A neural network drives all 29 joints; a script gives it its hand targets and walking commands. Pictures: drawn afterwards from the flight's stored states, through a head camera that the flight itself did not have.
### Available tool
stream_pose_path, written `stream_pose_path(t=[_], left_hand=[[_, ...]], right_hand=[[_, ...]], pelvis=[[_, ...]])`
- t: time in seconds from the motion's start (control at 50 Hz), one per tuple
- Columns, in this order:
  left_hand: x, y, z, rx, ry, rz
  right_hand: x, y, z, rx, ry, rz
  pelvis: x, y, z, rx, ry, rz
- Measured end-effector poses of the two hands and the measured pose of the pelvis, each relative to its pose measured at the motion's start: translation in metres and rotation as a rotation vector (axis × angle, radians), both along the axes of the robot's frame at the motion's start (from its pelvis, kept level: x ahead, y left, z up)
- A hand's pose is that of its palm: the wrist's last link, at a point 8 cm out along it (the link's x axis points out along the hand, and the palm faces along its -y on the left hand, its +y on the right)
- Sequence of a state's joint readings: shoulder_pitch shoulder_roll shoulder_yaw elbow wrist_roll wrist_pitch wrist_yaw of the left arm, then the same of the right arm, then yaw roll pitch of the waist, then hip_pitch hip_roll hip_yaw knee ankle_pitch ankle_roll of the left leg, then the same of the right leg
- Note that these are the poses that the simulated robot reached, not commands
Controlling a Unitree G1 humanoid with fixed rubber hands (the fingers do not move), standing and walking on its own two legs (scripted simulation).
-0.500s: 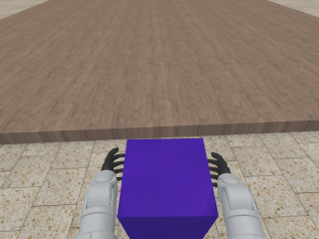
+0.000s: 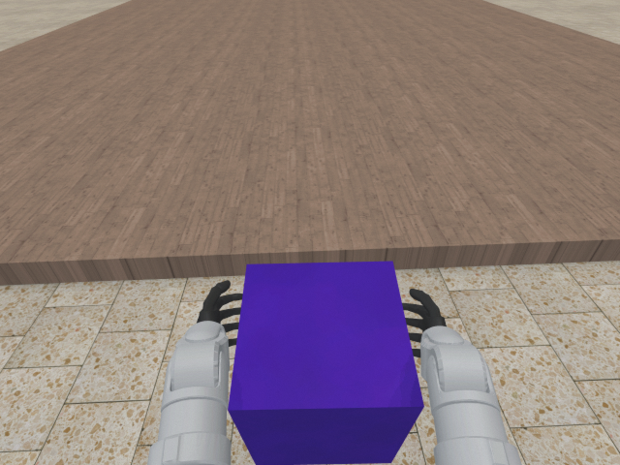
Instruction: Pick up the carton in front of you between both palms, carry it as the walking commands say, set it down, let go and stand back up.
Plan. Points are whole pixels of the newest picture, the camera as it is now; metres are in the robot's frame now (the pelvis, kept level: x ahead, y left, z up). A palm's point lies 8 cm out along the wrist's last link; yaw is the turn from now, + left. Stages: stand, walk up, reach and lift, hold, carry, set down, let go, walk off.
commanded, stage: hold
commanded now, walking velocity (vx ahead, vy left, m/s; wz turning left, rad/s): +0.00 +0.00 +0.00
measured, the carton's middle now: (321, 367) +0.30 +0.00 -0.03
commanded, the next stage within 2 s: carry in 0.20 s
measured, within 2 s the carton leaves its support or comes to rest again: neither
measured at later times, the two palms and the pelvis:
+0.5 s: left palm (193, 300) +0.35 +0.18 +0.08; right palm (404, 300) +0.34 -0.11 +0.07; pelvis +0.06 +0.02 +0.00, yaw +0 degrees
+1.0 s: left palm (204, 201) +0.60 +0.22 +0.08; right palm (357, 196) +0.61 -0.08 +0.08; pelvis +0.33 +0.05 -0.02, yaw +2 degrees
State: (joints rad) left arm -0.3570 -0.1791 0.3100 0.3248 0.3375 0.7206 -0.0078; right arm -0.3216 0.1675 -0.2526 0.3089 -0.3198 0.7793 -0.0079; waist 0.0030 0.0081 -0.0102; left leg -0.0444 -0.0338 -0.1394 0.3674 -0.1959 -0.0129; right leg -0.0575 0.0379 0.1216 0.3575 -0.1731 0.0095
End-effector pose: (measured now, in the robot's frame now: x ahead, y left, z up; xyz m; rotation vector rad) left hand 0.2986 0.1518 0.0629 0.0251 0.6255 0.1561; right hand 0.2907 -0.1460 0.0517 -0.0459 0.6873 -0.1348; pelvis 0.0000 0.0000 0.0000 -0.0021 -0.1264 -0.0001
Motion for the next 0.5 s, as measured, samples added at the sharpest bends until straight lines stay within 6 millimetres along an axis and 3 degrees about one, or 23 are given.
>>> stream_pose_path(t=[0.18, 0.32, 0.42, 0.5], left_hand=[[0.002, 0.000, 0.000, 0.000, 0.002, -0.006], [0.012, 0.008, -0.001, -0.009, -0.027, 0.007], [0.026, 0.028, 0.004, -0.041, -0.051, 0.034], [0.049, 0.032, 0.013, -0.050, -0.005, 0.030]], right_hand=[[0.002, 0.000, 0.000, -0.003, 0.002, 0.002], [0.014, 0.007, 0.002, -0.006, -0.026, 0.005], [0.035, 0.027, 0.012, 0.008, -0.052, 0.005], [0.054, 0.031, 0.020, 0.015, -0.006, -0.006]], pelvis=[[0.004, 0.000, 0.001, -0.001, 0.001, 0.000], [0.013, 0.005, -0.005, -0.010, 0.106, 0.036], [0.036, 0.019, -0.010, 0.002, 0.155, 0.019], [0.061, 0.023, -0.002, -0.020, 0.190, 0.000]])
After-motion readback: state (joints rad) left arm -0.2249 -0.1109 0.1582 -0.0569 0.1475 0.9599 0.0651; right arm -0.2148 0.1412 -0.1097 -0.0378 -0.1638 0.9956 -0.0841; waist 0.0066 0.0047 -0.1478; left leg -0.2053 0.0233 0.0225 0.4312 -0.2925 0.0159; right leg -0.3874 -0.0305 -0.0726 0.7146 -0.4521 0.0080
